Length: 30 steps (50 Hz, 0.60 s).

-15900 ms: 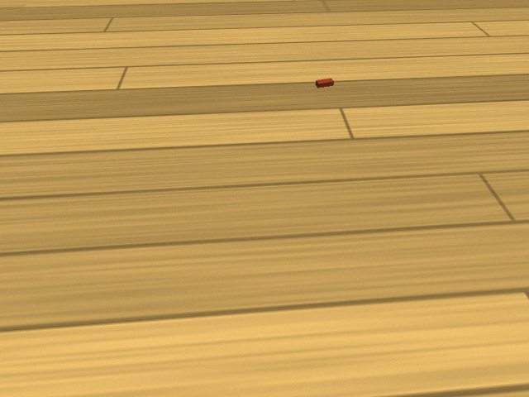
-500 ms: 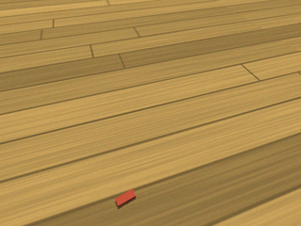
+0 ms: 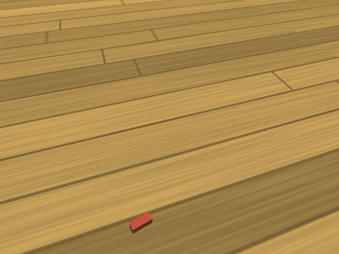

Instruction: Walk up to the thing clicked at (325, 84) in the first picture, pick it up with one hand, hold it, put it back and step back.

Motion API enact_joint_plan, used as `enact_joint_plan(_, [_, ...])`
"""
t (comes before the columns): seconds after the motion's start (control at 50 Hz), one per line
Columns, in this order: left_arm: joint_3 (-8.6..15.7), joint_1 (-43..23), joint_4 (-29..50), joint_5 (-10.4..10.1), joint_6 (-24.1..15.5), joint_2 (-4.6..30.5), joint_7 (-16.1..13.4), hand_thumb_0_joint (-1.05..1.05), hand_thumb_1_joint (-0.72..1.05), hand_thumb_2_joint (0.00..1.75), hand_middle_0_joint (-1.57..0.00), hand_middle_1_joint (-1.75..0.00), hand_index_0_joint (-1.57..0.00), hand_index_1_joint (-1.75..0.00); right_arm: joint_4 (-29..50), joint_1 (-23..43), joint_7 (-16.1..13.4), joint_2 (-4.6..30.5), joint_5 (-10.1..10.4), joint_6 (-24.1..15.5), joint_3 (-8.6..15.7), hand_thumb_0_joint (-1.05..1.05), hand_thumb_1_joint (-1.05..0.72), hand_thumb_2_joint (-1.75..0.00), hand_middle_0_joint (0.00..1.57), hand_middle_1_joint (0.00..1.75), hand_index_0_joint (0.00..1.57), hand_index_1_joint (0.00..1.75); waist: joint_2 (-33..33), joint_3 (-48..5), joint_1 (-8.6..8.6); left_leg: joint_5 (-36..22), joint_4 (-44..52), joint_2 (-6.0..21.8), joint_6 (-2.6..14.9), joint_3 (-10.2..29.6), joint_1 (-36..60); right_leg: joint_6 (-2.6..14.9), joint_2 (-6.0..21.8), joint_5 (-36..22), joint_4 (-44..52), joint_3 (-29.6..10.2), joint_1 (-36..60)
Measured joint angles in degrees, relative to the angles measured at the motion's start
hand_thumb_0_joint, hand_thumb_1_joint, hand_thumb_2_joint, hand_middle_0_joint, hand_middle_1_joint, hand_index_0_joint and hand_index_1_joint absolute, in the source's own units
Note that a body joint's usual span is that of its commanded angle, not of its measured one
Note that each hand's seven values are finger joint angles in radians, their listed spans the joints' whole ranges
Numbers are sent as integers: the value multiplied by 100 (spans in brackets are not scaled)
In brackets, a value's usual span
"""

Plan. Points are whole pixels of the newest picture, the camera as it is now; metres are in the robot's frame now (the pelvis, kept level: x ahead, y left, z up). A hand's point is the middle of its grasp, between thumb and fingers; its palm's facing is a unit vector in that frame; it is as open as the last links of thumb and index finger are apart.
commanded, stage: rise first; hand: left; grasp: from above
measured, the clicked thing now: (141, 221) +0.43 +0.18 -0.77
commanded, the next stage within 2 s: none
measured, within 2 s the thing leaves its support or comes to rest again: neither
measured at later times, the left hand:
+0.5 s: hand out of the picture +0.13 +0.25 -0.21, palm faces -0.08 -0.90 -0.43, open 13.0 cm
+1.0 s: hand out of the picture +0.12 +0.26 -0.26, palm faces -0.21 -0.82 -0.54, open 14.3 cm
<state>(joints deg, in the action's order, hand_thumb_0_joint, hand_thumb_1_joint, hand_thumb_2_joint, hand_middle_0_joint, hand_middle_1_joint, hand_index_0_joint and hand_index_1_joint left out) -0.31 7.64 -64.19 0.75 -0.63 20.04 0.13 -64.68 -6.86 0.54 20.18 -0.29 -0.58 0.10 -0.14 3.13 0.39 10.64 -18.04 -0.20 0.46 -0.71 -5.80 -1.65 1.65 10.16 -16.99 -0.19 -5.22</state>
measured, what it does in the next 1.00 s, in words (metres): lowers itself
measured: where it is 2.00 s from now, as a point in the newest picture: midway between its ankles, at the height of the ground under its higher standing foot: outside the picture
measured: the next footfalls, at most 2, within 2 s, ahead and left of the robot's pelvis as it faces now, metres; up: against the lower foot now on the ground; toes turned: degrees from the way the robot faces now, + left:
none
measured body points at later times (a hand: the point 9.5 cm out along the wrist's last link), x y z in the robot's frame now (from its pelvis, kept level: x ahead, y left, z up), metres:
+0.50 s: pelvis -0.01 +0.00 -0.06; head +0.07 +0.00 +0.39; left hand +0.13 +0.30 -0.18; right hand +0.11 -0.26 -0.16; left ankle -0.01 +0.11 -0.75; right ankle -0.01 -0.14 -0.75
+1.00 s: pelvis -0.02 -0.01 -0.12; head +0.10 +0.01 +0.31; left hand +0.13 +0.30 -0.22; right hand +0.17 -0.25 -0.21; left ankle -0.01 +0.11 -0.75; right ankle -0.01 -0.14 -0.75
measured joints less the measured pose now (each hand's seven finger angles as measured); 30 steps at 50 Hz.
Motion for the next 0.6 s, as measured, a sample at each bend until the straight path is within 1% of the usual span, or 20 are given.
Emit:
enact_joint_plan(0.02, [1, 1, -1, 0, 1, 1, -1, 0, 91, 90, -21, -30, -21, -30, 1, -4, -1, 0, 1, -1, -1, 0, -91, -90, 20, 30, 20, 30, 0, 2, 1, 2, -3, 1, -1, 3, -2, 0, -1, 0, 4, 3, 2])
enact_joint_plan(0.04, [33, 45, 143, -62, 6, -13, -31, 0, 90, 90, -21, -31, -21, -31, 206, -86, -43, -4, 86, 24, -25, 0, -90, -90, 20, 30, 20, 30, 0, -46, 16, 35, -98, 0, 2, 12, -138, 4, 1, 35, -93, 12, -131])
enact_joint_plan(0.06, [81, 4, 293, -128, -34, -45, -72, 0, 89, 90, -21, -32, -21, -32, 492, -199, -104, -20, 177, -39, -35, 1, -91, -90, 20, 30, 20, 30, 4, -38, 18, 83, -245, -5, 5, 30, -306, 9, 6, 93, -245, 28, -294])
enact_joint_plan(0.08, [160, -137, 345, -145, -96, -85, -95, 1, 87, 91, -22, -34, -21, -34, 746, -288, -158, -49, 246, -113, -39, 1, -91, -90, 20, 30, 20, 30, 8, 2, 9, 129, -394, -9, 5, 52, -467, 14, 9, 146, -394, 47, -445])
enact_joint_plan(0.1, [260, -320, 305, -119, -147, -115, -97, 1, 85, 91, -22, -36, -21, -37, 955, -342, -192, -93, 282, -158, -36, 1, -92, -90, 20, 30, 20, 30, 6, 11, 13, 177, -557, -7, 4, 70, -662, 20, 8, 199, -551, 63, -631])
enact_joint_plan(0.12, [355, -527, 224, -68, -148, -119, -76, 1, 81, 91, -23, -39, -21, -40, 1133, -371, -213, -150, 295, -181, -30, 1, -92, -90, 20, 30, 20, 30, -3, -1, 24, 235, -745, -1, 1, 84, -889, 25, 2, 257, -730, 74, -849])
enact_joint_plan(0.16, [567, -915, 106, 124, -110, -81, 8, 1, 73, 91, -22, -47, -21, -48, 1417, -410, -221, -297, 238, -223, 22, 1, -93, -91, 20, 30, 20, 30, -45, -72, 42, 374, -1156, 24, -16, 90, -1370, 38, -21, 395, -1139, 73, -1330])
enact_joint_plan(0.2, [772, -1070, 241, 314, -63, -42, 80, 0, 63, 91, -22, -55, -20, -56, 1664, -478, -194, -435, 184, -236, 82, 0, -94, -91, 20, 30, 20, 30, -82, -188, 57, 532, -1540, 55, -34, 66, -1779, 48, -50, 542, -1527, 43, -1755])
enact_joint_plan(0.22, [825, -1068, 388, 392, -25, -32, 95, 0, 57, 91, -21, -60, -20, -61, 1779, -521, -184, -490, 177, -228, 99, 0, -94, -91, 20, 30, 20, 30, -89, -227, 68, 600, -1683, 67, -40, 54, -1906, 54, -61, 604, -1671, 28, -1889])
enact_joint_plan(0.26, [839, -985, 671, 519, 119, -32, 102, 0, 44, 91, -20, -68, -19, -68, 1970, -600, -165, -571, 196, -198, 110, 1, -94, -91, 20, 30, 20, 30, -74, -296, 113, 697, -1865, 81, -43, 43, -2056, 61, -74, 691, -1844, 14, -2041])
enact_joint_plan(0.32, [803, -804, 1025, 675, 498, -82, 81, 0, 24, 92, -18, -78, -18, -78, 2238, -715, -133, -618, 220, -146, 91, 1, -94, -90, 20, 30, 20, 30, -11, -416, 169, 816, -2077, 95, -36, 44, -2243, 62, -88, 790, -2022, 12, -2214])
enact_joint_plan(0.36, [784, -676, 1212, 761, 733, -115, 34, 0, 9, 92, -18, -82, -17, -83, 2409, -756, -111, -620, 218, -157, 72, 1, -93, -90, 20, 30, 20, 30, 23, -496, 188, 921, -2284, 105, -32, 43, -2434, 58, -97, 885, -2216, 8, -2402])
enact_joint_plan(0.4, [810, -569, 1355, 838, 885, -152, -17, 0, -5, 92, -18, -86, -17, -87, 2550, -774, -92, -613, 208, -216, 72, 1, -93, -90, 20, 30, 20, 30, 42, -570, 190, 1051, -2560, 111, -29, 52, -2690, 55, -102, 1013, -2485, 13, -2653])
enact_joint_plan(0.44, [873, -450, 1532, 914, 971, -180, -57, 0, -17, 92, -17, -90, -17, -90, 2675, -780, -80, -605, 186, -289, 87, 1, -93, -90, 21, 30, 20, 30, 42, -644, 174, 1204, -2893, 115, -31, 63, -3000, 55, -105, 1171, -2822, 18, -2962])
enact_joint_plan(0.5, [919, -217, 1973, 1020, 1023, -195, -101, 0, -31, 92, -17, -94, -16, -94, 2821, -762, -101, -596, 159, -393, 126, 1, -92, -90, 21, 30, 20, 30, 33, -727, 135, 1439, -3401, 114, -36, 93, -3445, 54, -103, 1416, -3336, 40, -3401])
enact_joint_plan(0.6, [886, 145, 2709, 1158, 1144, -190, -133, 0, -45, 93, -16, -99, -15, -99, 2954, -628, -171, -603, 130, -515, 166, 1, -93, -90, 20, 30, 20, 30, 26, -816, 104, 1729, -4027, 119, -45, 147, -3974, 65, -107, 1716, -3947, 83, -3906])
